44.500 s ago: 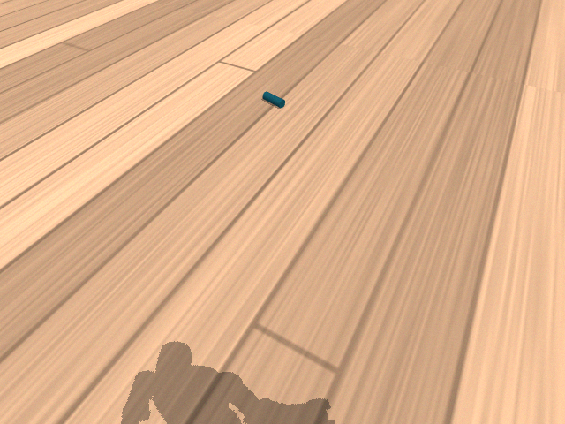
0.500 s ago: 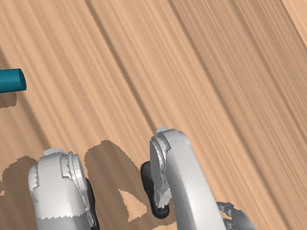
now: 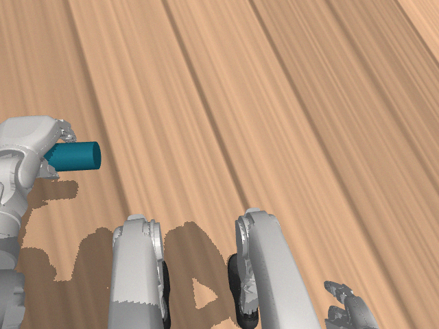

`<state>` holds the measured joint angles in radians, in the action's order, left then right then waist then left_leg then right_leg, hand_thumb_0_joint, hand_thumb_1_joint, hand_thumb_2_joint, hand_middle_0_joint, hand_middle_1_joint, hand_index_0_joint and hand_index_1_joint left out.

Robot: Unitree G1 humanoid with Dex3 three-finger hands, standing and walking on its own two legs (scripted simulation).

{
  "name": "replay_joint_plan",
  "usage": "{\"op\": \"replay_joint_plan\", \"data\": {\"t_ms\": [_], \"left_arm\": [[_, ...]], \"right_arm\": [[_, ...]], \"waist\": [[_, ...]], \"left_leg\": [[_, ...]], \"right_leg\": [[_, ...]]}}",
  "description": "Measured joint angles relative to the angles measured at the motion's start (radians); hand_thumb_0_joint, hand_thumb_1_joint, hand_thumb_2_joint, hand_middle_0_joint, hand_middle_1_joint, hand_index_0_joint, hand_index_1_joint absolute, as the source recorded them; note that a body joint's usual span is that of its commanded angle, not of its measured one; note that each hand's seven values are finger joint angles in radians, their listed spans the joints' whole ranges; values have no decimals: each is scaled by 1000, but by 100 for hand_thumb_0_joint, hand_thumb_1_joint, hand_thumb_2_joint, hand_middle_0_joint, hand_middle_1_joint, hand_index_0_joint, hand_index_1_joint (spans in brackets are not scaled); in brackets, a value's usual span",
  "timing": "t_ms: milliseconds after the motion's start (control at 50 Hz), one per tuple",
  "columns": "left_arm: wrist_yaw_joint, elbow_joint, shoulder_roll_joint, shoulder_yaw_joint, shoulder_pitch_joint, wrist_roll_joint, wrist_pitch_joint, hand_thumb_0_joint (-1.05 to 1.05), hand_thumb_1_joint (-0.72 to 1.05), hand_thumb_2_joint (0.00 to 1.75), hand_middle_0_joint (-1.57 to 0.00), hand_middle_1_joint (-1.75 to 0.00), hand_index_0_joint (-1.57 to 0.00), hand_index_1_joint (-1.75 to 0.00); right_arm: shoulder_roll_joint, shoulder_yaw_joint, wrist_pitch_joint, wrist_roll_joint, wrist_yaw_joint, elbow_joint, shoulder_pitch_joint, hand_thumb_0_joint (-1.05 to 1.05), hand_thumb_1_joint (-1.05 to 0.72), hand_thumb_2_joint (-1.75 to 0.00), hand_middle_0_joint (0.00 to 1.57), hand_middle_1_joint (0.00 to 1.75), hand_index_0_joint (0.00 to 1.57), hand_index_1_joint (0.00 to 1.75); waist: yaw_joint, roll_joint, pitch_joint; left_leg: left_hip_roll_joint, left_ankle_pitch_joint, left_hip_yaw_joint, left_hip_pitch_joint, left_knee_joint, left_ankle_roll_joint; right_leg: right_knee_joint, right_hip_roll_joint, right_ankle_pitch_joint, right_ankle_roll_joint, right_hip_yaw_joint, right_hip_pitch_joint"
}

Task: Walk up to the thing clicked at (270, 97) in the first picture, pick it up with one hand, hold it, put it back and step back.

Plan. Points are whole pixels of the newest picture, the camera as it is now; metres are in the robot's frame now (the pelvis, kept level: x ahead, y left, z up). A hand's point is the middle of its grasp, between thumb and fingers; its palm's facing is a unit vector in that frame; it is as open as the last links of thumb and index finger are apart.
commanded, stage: lift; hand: left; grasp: from above
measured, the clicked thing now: (54, 157) +0.44 +0.31 -0.14
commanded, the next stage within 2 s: hold in 1.02 s
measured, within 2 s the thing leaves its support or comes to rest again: neither
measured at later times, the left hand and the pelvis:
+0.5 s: hand out of the picture +0.35 +0.29 +0.11, palm faces -0.46 -0.09 -0.88, open 8.5 cm; pelvis +0.02 +0.00 +0.19, yaw +4 degrees
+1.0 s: hand out of the picture +0.36 +0.26 +0.20, palm faces -0.46 -0.09 -0.89, open 8.7 cm; pelvis +0.06 +0.01 +0.28, yaw +4 degrees
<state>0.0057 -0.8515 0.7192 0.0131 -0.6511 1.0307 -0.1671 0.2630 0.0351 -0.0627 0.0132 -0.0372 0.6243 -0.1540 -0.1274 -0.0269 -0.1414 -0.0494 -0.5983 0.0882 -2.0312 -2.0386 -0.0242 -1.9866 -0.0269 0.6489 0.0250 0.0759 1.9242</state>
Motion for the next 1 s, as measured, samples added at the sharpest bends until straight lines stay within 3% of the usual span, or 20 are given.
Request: {"op": "replay_joint_plan", "data": {"t_ms": [280,380,700,800,1000], "left_arm": [[6,147,-108,-49,193,-42,59,1,25,29,-78,-44,-82,-40],[27,140,-145,-75,246,-33,65,1,24,31,-78,-46,-82,-42],[126,-24,-259,-167,277,18,85,0,22,35,-74,-54,-78,-51],[144,-44,-283,-177,273,18,105,0,20,37,-73,-56,-77,-53],[128,-16,-306,-188,298,-5,135,0,19,40,-72,-58,-76,-54]], "right_arm": [[-18,-21,18,-30,57,37,2,1,-91,-90,20,30,20,30],[-21,-24,34,-40,77,59,-19,1,-91,-90,20,30,20,30],[-12,-55,88,-49,84,110,-95,1,-91,-90,20,30,20,30],[-13,-58,88,-49,80,111,-100,1,-91,-90,20,30,20,30],[-21,-63,77,-51,79,106,-108,1,-91,-90,20,30,20,30]], "waist": [[34,-18,-11],[39,-18,-8],[56,-11,0],[58,-9,21],[70,-7,55]], "left_leg": [[-1,46,-22,402,337,9],[0,75,-33,580,486,12],[4,163,-74,1019,871,11],[5,189,-90,1121,968,9],[12,233,-112,1287,1129,7]], "right_leg": [[336,2,-58,-7,-12,-388],[484,3,-91,-9,-20,-560],[867,8,-191,-7,-52,-985],[962,10,-221,-4,-67,-1080],[1115,17,-267,-1,-85,-1236]]}}
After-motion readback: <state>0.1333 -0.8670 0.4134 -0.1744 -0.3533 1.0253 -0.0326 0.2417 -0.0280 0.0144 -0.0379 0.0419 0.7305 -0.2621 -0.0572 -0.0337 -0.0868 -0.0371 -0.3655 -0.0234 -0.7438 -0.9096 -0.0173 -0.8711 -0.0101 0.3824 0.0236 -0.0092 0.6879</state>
